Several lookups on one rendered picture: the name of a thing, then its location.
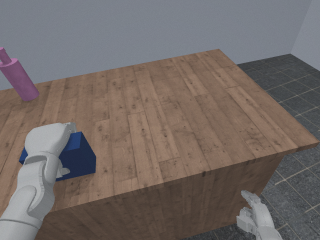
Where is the sponge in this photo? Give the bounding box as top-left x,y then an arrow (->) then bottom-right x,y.
19,131 -> 96,182

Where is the robot left hand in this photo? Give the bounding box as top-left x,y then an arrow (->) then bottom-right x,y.
24,122 -> 78,179

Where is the robot left forearm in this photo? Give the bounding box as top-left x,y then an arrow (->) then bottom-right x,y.
0,152 -> 59,240

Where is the table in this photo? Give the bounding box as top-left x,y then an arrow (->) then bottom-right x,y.
0,49 -> 320,240

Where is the robot right forearm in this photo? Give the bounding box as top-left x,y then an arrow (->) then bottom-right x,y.
256,226 -> 283,240

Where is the robot right hand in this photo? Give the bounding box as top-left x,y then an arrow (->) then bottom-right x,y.
236,190 -> 275,236

